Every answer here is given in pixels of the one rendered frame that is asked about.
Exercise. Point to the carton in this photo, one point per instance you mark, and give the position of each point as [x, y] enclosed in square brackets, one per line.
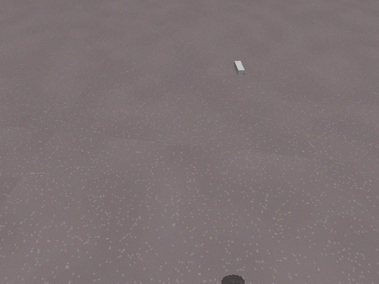
[239, 68]

